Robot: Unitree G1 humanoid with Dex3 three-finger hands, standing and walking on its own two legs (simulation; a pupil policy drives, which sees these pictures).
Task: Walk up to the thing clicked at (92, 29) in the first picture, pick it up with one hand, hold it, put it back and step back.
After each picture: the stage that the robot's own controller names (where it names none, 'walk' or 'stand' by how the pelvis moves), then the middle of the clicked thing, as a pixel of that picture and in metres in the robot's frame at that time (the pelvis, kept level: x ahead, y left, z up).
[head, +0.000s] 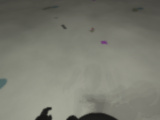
stand; (92, 30) +2.37 +0.10 -0.72
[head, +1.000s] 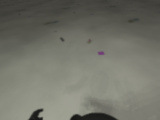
walk; (89, 41) +2.23 +0.32 -0.71
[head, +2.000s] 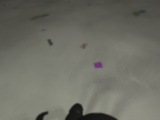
walk; (83, 46) +1.56 +0.36 -0.71
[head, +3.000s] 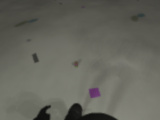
walk; (76, 64) +0.99 +0.34 -0.72
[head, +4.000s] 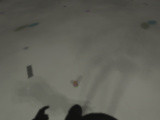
walk; (75, 84) +0.61 +0.27 -0.71
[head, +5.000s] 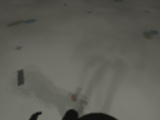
walk; (73, 98) +0.39 +0.18 -0.70
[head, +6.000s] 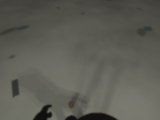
stand; (71, 105) +0.32 +0.21 -0.72
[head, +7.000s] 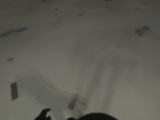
stand; (70, 106) +0.30 +0.22 -0.72
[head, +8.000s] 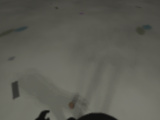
stand; (71, 105) +0.30 +0.22 -0.73
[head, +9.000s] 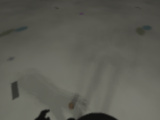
stand; (71, 106) +0.30 +0.22 -0.73
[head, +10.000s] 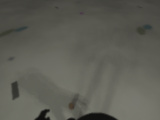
stand; (71, 106) +0.29 +0.22 -0.73
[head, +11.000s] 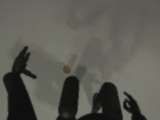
go down; (67, 70) +0.38 +0.22 -0.41
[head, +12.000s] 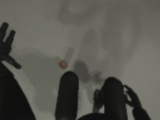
go down; (63, 65) +0.39 +0.23 -0.31
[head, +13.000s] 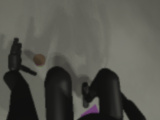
close in; (39, 61) +0.37 +0.27 -0.23
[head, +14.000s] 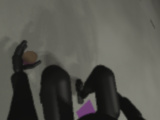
close; (29, 59) +0.37 +0.27 -0.22
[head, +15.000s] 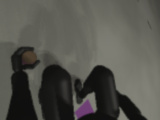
lift; (29, 59) +0.37 +0.27 -0.22
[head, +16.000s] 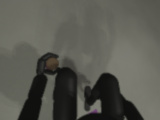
lift; (51, 64) +0.33 +0.25 -0.13
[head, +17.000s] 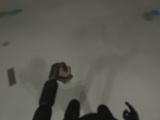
lift; (65, 75) +0.32 +0.18 +0.03
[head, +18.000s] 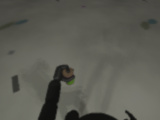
hold; (69, 76) +0.32 +0.17 +0.01
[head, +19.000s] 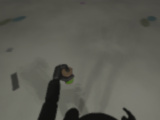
hold; (68, 76) +0.32 +0.17 -0.01
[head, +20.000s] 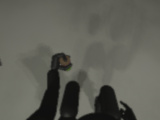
crouch; (66, 63) +0.39 +0.19 -0.08
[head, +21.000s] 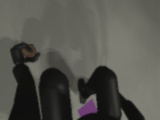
lower; (31, 54) +0.40 +0.27 -0.22
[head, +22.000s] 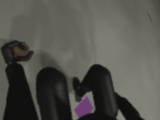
lower; (22, 53) +0.41 +0.29 -0.23
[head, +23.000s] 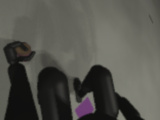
lower; (24, 53) +0.40 +0.29 -0.22
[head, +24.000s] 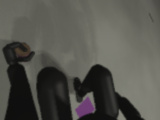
lower; (24, 53) +0.40 +0.29 -0.22
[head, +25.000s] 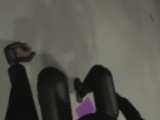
loosen; (24, 53) +0.40 +0.29 -0.22
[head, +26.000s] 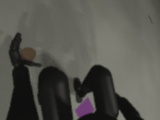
withdraw; (27, 56) +0.39 +0.27 -0.23
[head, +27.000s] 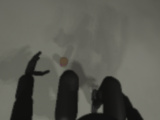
walk; (63, 62) +0.41 +0.23 -0.30
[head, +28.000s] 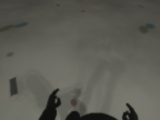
stand; (73, 102) +0.34 +0.17 -0.65
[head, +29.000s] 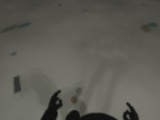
stand; (73, 100) +0.36 +0.19 -0.67
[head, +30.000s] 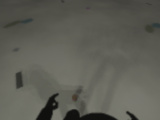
stand; (74, 98) +0.36 +0.18 -0.68
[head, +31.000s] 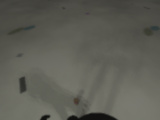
walk; (76, 101) +0.37 +0.18 -0.72
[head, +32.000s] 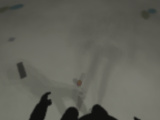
walk; (79, 83) +0.48 +0.11 -0.70
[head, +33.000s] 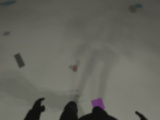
walk; (75, 68) +0.70 +0.21 -0.70
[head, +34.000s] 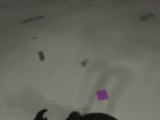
stand; (84, 63) +0.99 +0.21 -0.70
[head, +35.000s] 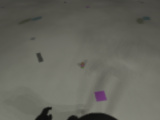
stand; (82, 65) +0.99 +0.20 -0.73
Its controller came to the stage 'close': yes
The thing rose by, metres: 0.71
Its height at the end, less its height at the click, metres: +0.00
